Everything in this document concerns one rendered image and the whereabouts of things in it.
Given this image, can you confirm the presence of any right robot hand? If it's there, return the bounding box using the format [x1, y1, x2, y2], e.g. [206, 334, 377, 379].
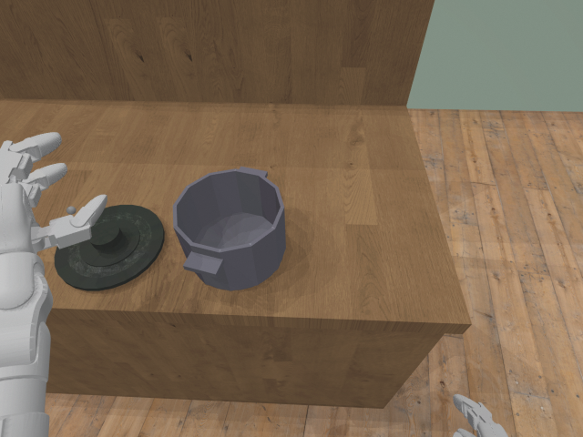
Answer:
[453, 394, 508, 437]

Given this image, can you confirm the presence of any pot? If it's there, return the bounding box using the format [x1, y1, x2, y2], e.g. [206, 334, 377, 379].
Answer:
[173, 167, 286, 291]

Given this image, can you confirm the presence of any knob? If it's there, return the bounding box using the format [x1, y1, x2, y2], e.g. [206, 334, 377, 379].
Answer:
[89, 222, 123, 250]

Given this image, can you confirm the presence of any robot left forearm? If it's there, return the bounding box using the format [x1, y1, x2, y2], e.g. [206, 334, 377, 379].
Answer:
[0, 251, 53, 437]

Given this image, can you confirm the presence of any table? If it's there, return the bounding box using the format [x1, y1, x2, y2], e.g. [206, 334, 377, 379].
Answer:
[0, 0, 472, 409]

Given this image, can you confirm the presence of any lid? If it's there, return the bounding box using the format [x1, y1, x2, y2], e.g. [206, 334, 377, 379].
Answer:
[55, 205, 165, 291]

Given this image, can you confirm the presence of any left robot hand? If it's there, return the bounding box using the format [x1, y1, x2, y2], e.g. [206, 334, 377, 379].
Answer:
[0, 132, 107, 255]

